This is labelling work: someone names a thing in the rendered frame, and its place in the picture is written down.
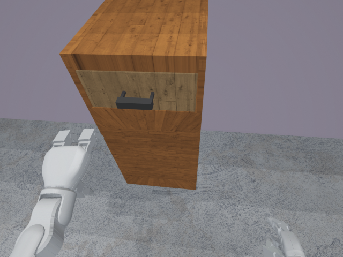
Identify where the drawer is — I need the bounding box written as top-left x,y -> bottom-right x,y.
76,70 -> 198,112

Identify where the robot left hand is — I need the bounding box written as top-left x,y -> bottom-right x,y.
42,128 -> 104,198

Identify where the robot left forearm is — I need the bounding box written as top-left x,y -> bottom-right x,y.
9,187 -> 77,257

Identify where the robot right hand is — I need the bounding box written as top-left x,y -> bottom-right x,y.
263,217 -> 305,257

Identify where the handle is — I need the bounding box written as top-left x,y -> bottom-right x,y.
115,91 -> 154,110

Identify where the cabinet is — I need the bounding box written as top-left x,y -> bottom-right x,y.
59,0 -> 208,190

